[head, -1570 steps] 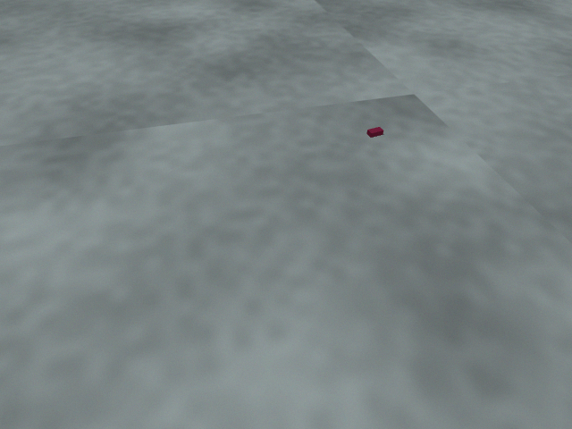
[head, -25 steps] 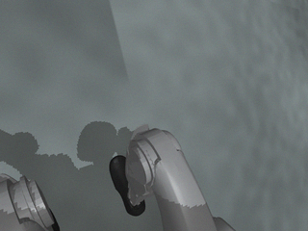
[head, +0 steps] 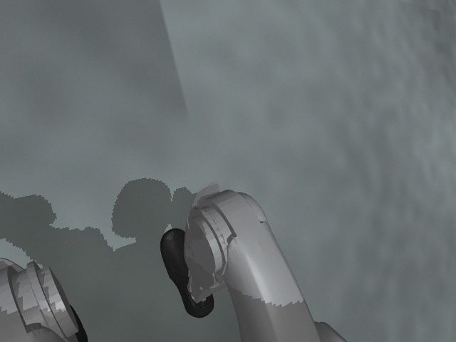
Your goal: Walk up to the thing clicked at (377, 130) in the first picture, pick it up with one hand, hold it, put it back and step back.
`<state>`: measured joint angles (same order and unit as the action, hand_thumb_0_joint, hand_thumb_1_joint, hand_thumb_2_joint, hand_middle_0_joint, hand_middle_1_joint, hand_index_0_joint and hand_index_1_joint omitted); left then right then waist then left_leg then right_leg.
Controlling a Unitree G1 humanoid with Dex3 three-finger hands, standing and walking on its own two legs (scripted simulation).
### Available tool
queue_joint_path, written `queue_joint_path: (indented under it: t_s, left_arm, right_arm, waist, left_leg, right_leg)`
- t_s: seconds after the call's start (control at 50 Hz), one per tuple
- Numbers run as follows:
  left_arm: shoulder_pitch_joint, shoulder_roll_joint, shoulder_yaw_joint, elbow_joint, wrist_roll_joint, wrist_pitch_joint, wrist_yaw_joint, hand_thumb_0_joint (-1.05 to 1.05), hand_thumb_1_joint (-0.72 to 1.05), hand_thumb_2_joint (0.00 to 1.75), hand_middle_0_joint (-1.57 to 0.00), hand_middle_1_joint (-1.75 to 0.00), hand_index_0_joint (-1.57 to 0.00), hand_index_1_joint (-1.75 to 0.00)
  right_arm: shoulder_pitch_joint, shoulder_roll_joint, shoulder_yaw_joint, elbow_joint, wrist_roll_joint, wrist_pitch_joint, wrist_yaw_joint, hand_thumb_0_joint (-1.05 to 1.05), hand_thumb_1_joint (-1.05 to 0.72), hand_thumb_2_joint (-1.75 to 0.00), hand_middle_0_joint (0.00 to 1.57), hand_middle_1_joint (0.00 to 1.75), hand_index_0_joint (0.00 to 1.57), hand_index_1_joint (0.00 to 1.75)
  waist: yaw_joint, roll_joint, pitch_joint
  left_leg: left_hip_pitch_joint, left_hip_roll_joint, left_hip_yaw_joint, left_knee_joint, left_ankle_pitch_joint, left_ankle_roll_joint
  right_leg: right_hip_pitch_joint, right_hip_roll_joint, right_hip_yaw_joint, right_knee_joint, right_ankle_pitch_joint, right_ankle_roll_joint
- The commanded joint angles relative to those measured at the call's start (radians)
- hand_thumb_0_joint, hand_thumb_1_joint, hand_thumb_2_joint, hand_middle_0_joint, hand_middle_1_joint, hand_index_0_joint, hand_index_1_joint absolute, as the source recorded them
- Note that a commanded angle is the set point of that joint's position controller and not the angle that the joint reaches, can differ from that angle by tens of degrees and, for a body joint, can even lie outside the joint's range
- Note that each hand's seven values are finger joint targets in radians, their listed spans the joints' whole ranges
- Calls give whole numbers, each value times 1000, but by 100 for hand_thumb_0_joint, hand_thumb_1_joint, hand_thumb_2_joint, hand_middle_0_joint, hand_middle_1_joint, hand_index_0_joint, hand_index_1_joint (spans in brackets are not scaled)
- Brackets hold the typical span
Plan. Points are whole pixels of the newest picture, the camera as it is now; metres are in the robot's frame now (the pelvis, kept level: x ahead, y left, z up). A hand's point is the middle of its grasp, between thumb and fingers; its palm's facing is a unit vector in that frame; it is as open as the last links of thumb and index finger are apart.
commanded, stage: open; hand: left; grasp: from above
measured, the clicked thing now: out of the picture +0.49 +0.34 -0.30
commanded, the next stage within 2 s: withdraw in 0.34 s
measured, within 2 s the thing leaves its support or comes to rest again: neither
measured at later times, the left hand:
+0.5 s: hand out of the picture +0.48 +0.33 -0.26, palm faces -0.46 -0.14 -0.87, open 12.6 cm
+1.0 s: hand out of the picture +0.49 +0.36 -0.10, palm faces -0.43 -0.11 -0.90, open 12.9 cm
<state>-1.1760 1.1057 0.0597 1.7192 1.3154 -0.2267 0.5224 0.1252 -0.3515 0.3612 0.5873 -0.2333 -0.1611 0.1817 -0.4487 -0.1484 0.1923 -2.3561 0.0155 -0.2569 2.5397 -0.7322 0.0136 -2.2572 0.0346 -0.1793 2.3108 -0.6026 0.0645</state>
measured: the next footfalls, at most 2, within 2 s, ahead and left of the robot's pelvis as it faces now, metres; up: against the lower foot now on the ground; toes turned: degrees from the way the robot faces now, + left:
none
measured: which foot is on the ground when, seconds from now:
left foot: down 0.00-1.00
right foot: down 0.00-1.00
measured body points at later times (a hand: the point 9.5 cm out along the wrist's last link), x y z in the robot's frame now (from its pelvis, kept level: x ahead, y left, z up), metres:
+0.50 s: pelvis +0.00 +0.00 +0.00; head +0.29 +0.13 +0.31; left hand +0.50 +0.33 -0.21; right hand +0.04 -0.25 -0.05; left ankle +0.06 +0.12 -0.28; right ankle +0.13 -0.12 -0.28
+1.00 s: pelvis +0.00 +0.00 +0.04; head +0.24 +0.11 +0.40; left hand +0.51 +0.37 -0.05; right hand +0.08 -0.27 -0.04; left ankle +0.06 +0.12 -0.28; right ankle +0.13 -0.12 -0.28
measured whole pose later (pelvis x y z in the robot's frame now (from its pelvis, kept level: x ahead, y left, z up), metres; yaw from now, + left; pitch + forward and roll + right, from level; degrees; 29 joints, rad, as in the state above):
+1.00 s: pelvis +0.00 +0.00 +0.04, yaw +5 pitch +35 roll -12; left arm -1.09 0.88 0.00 1.24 1.17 -0.06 0.10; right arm 0.18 -0.33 0.16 0.57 -0.12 0.01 0.17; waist -0.31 0.01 0.00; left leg -2.30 0.00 -0.17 2.38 -0.70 0.01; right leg -2.22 -0.01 -0.12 2.22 -0.62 0.04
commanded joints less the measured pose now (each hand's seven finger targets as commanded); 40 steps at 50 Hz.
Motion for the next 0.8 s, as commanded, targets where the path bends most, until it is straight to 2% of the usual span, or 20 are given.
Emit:
queue_joint_path:
  t_s: [0.0, 0.04, 0.08, 0.18, 0.24, 0.28, 0.3, 0.32, 0.4, 0.44, 0.46, 0.54, 0.56, 0.6, 0.62, 0.66, 0.68, 0.72, 0.74, 0.78]
  left_arm:
    - [-272, 200, 2, -144, -16, 3, 37, 0, -18, 70, -35, -74, -36, -73]
    - [-273, 215, 17, -140, -13, 5, 43, 0, -19, 70, -33, -76, -34, -74]
    - [-208, 157, -11, -65, -23, 12, 32, 0, -21, 72, -31, -77, -32, -76]
    - [-260, 218, 14, -147, -21, 10, 32, 0, -25, 75, -28, -80, -29, -79]
    - [-242, 186, 8, -127, -28, 11, 27, 0, -25, 76, -27, -81, -28, -80]
    - [-256, 204, 21, -145, -20, 9, 24, 0, -27, 77, -26, -82, -27, -81]
    - [-242, 193, 2, -118, -21, 11, 21, 0, -26, 77, -27, -82, -28, -81]
    - [-264, 218, 22, -166, -16, 8, 22, 0, -27, 77, -26, -82, -27, -81]
    - [-219, 193, 4, -98, -25, 11, 19, 0, -27, 78, -25, -83, -26, -82]
    - [-250, 213, 12, -147, -26, 6, 18, 0, -30, 82, -24, -85, -26, -83]
    - [-284, 259, 38, -202, -28, 3, 23, 0, -30, 82, -25, -83, -26, -82]
    - [-318, 259, 61, -266, -22, 21, 35, 0, -29, 80, -27, -79, -28, -79]
    - [-316, 273, 82, -278, -26, 30, 39, 0, -30, 81, -27, -80, -27, -79]
    - [-287, 206, 41, -261, -30, 57, 23, 0, -32, 82, -26, -80, -26, -80]
    - [-321, 230, 60, -347, -32, 66, 18, 0, -33, 83, -25, -80, -25, -80]
    - [-311, 216, 66, -483, -43, 90, -15, 0, -34, 84, -24, -81, -24, -81]
    - [-246, 209, 76, -499, -53, 110, -36, 0, -35, 84, -24, -82, -24, -82]
    - [-201, 150, 64, -500, -83, 145, -84, 0, -35, 85, -23, -82, -23, -82]
    - [-171, 83, 39, -469, -97, 163, -119, 0, -36, 86, -22, -83, -22, -83]
    - [-219, 30, 13, -524, -116, 179, -188, 0, -37, 87, -20, -85, -20, -85]
  right_arm:
    - [198, -354, -112, 20, 6, 2, -15, 0, -89, -90, 20, 30, 20, 30]
    - [200, -344, -100, 31, 3, 2, -13, 0, -90, -90, 20, 30, 20, 30]
    - [193, -329, -86, 29, 4, -2, -7, 0, -89, -90, 20, 30, 20, 30]
    - [200, -343, -101, 31, 7, -4, -11, 0, -89, -90, 20, 30, 20, 30]
    - [200, -337, -88, 24, 7, -3, -8, 0, -89, -90, 20, 30, 20, 30]
    - [199, -342, -93, 27, 6, -2, -8, 0, -89, -90, 20, 30, 20, 30]
    - [188, -352, -103, 19, 7, -1, -10, 0, -89, -90, 20, 30, 20, 30]
    - [198, -341, -90, 22, 7, 0, -9, 0, -89, -90, 20, 30, 20, 30]
    - [200, -342, -90, 15, 4, 1, -12, 0, -89, -90, 20, 30, 20, 30]
    - [208, -355, -94, 18, 3, -1, -15, 0, -90, -90, 20, 30, 20, 30]
    - [212, -350, -91, 20, 3, 2, -16, 0, -90, -90, 20, 30, 20, 30]
    - [232, -351, -117, 18, 6, 1, -11, 0, -91, -90, 20, 30, 20, 30]
    - [234, -342, -121, 28, 8, 3, -8, 0, -91, -90, 20, 30, 20, 30]
    - [216, -333, -141, 14, 14, 1, -1, 0, -91, -90, 20, 30, 20, 30]
    - [231, -337, -152, 18, 20, 5, 0, 0, -91, -90, 20, 30, 20, 30]
    - [240, -319, -179, 22, 32, 11, 12, 0, -91, -90, 20, 30, 20, 30]
    - [240, -308, -194, 18, 43, 16, 20, 0, -90, -90, 20, 30, 20, 30]
    - [253, -299, -216, 21, 61, 40, 34, 0, -90, -90, 20, 30, 20, 30]
    - [265, -297, -234, 26, 72, 52, 38, 0, -90, -90, 20, 30, 20, 30]
    - [290, -294, -252, 33, 81, 81, 34, 0, -90, -90, 20, 30, 20, 30]
  waist:
    - [-63, 610, -635]
    - [-55, 646, -666]
    - [-79, 576, -588]
    - [-51, 636, -650]
    - [-73, 599, -610]
    - [-61, 631, -615]
    - [-64, 616, -605]
    - [-60, 621, -634]
    - [-72, 562, -591]
    - [-72, 590, -608]
    - [-58, 625, -660]
    - [-47, 684, -723]
    - [-28, 715, -747]
    - [-19, 701, -742]
    - [-7, 736, -794]
    - [48, 817, -889]
    - [84, 826, -932]
    - [85, 776, -935]
    - [80, 712, -885]
    - [57, 674, -843]
  left_leg:
    - [524, 37, 83, -282, 265, -15]
    - [548, 42, 71, -280, 290, -23]
    - [487, 38, 80, -262, 286, -15]
    - [538, 42, 78, -284, 278, -22]
    - [511, 40, 73, -276, 285, -20]
    - [539, 43, 66, -283, 284, -29]
    - [520, 42, 73, -286, 261, -23]
    - [528, 41, 72, -278, 286, -23]
    - [467, 35, 88, -271, 247, -10]
    - [494, 36, 84, -272, 250, -14]
    - [520, 40, 81, -281, 265, -17]
    - [575, 41, 83, -286, 300, -24]
    - [591, 43, 81, -291, 313, -30]
    - [578, 36, 96, -294, 298, -23]
    - [596, 33, 99, -297, 325, -25]
    - [641, 27, 118, -309, 384, -32]
    - [675, 25, 124, -317, 425, -32]
    - [635, 20, 139, -320, 454, -23]
    - [594, 14, 140, -322, 440, -19]
    - [560, 7, 147, -341, 397, -17]
  right_leg:
    - [384, 36, -91, -167, 239, -83]
    - [385, 34, -97, -157, 251, -86]
    - [376, 37, -100, -162, 255, -81]
    - [384, 32, -90, -162, 240, -86]
    - [367, 34, -101, -163, 242, -85]
    - [337, 29, -102, -158, 228, -88]
    - [356, 35, -98, -163, 218, -89]
    - [368, 31, -99, -163, 240, -86]
    - [396, 37, -92, -178, 222, -81]
    - [379, 33, -92, -176, 221, -84]
    - [412, 34, -94, -176, 232, -84]
    - [400, 31, -90, -162, 259, -88]
    - [395, 30, -91, -156, 264, -92]
    - [389, 39, -86, -166, 251, -94]
    - [395, 37, -83, -168, 271, -95]
    - [402, 30, -69, -160, 300, -105]
    - [402, 29, -62, -158, 313, -106]
    - [404, 32, -52, -169, 334, -104]
    - [371, 33, -49, -173, 319, -108]
    - [358, 27, -39, -209, 285, -112]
